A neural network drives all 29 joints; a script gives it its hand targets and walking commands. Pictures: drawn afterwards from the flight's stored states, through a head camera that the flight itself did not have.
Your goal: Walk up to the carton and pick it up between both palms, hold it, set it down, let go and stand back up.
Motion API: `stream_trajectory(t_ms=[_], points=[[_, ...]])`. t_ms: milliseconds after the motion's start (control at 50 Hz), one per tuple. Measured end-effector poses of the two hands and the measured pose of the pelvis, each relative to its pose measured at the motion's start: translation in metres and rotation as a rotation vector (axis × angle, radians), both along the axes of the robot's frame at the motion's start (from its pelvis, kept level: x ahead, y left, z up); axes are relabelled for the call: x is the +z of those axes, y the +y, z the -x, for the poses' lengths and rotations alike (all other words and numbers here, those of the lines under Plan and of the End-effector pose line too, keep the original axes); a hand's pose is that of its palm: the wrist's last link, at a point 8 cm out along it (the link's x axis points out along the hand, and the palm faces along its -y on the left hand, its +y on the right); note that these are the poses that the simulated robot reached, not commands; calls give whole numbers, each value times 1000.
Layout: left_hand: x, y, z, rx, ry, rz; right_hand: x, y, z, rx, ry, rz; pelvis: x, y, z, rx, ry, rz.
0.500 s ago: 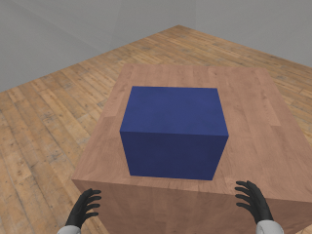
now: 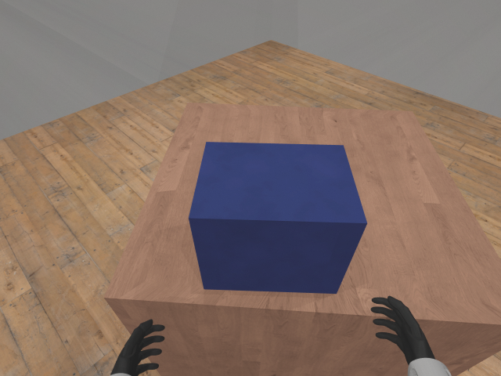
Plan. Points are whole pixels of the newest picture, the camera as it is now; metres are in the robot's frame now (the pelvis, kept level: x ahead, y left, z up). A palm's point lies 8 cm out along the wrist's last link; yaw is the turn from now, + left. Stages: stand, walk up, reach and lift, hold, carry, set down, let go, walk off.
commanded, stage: set down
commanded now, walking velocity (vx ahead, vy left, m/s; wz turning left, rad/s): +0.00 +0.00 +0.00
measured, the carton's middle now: (272, 218) +0.41 -0.02 +0.02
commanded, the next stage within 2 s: let go in 0.74 s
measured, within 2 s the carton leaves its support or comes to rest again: neither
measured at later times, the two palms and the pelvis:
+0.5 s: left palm (130, 372) +0.17 +0.22 -0.08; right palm (414, 352) +0.18 -0.22 -0.03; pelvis +0.00 +0.01 +0.00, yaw -2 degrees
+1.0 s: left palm out of the picture +0.16 +0.21 -0.09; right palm (414, 353) +0.18 -0.22 -0.03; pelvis +0.00 +0.01 +0.00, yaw -1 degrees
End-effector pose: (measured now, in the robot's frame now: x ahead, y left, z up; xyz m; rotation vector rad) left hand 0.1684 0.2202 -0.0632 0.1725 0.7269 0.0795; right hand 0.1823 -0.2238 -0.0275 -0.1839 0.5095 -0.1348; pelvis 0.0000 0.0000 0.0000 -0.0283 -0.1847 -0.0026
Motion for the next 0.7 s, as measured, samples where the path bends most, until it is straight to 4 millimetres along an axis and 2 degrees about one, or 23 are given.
stream_trajectory(t_ms=[160,340,560,700], points=[[-4,5,-5,-11,33,-31,-2,0,2,-9,-19,1,0,4,-4,-18,0,0],[-18,4,-1,-6,118,-29,-2,-1,1,11,-19,14,0,8,-5,-36,-4,-1],[-15,1,-7,-12,81,-5,-2,1,1,-5,-18,11,-1,12,-3,-33,3,1],[-20,-1,-1,-17,113,0,-3,1,2,-12,-31,3,-2,13,-3,-35,-3,-1]])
